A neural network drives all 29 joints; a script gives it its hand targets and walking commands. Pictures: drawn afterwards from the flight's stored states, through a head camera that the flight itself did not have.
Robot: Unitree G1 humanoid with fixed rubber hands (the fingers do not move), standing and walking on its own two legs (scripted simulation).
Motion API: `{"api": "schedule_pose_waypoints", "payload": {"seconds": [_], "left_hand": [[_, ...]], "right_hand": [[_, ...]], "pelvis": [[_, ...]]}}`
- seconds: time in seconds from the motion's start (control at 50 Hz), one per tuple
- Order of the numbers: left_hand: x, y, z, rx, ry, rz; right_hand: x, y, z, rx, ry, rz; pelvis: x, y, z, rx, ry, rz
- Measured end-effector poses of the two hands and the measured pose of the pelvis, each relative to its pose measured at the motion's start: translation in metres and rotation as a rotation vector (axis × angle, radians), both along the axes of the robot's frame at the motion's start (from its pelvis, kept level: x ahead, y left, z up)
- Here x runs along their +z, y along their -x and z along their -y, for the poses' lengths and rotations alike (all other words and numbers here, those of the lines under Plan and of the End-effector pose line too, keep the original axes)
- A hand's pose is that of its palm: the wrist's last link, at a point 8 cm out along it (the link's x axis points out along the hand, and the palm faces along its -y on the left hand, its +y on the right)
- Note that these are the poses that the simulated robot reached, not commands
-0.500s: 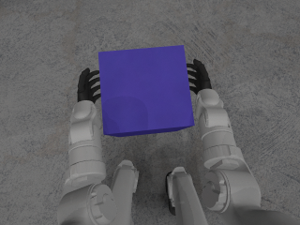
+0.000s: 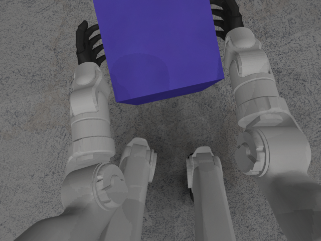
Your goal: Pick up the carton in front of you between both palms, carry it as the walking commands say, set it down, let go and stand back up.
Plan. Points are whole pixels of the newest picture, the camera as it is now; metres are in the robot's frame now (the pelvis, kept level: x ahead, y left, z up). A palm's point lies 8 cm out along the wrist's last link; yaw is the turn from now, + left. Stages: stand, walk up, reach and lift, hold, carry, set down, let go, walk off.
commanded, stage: set down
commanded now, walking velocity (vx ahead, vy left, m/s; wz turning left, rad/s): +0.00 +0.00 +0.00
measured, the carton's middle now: (160, 56) +0.52 +0.06 -0.20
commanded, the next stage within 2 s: none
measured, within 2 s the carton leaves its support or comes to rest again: rests again in 1.08 s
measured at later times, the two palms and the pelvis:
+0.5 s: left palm (106, 68) +0.49 +0.21 -0.26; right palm (208, 38) +0.59 -0.07 -0.27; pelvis +0.00 -0.01 -0.08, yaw +2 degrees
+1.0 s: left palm (107, 70) +0.49 +0.21 -0.27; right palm (208, 42) +0.59 -0.07 -0.28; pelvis +0.00 -0.02 -0.11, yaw +3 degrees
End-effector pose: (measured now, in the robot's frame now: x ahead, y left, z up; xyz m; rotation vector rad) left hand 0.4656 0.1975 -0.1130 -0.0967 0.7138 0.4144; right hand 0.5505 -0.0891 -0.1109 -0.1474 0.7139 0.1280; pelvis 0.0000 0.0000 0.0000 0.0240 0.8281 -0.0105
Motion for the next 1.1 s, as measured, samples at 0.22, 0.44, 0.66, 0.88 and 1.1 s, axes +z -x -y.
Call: {"api": "schedule_pose_waypoints", "payload": {"seconds": [0.22, 0.44, 0.66, 0.88, 1.1], "left_hand": [[-0.068, -0.010, -0.003, 0.034, -0.011, -0.022], [-0.134, -0.020, -0.009, 0.066, -0.013, -0.049], [-0.149, -0.027, -0.017, 0.072, -0.015, -0.047], [-0.156, -0.021, -0.011, 0.033, -0.001, -0.075], [-0.161, -0.019, -0.017, 0.008, -0.001, -0.082]], "right_hand": [[-0.071, -0.022, -0.006, 0.058, 0.012, -0.015], [-0.141, -0.041, -0.015, 0.113, 0.028, -0.036], [-0.160, -0.049, -0.023, 0.132, 0.031, -0.033], [-0.171, -0.039, -0.014, 0.132, 0.037, -0.061], [-0.171, -0.040, -0.017, 0.145, 0.016, -0.067]], "pelvis": [[-0.041, 0.006, 0.007, -0.012, -0.024, 0.009], [-0.077, 0.002, 0.013, -0.020, -0.049, 0.037], [-0.095, -0.006, 0.015, -0.002, -0.053, 0.070], [-0.103, -0.001, 0.018, -0.002, -0.061, 0.100], [-0.109, 0.002, 0.021, -0.006, -0.068, 0.132]]}}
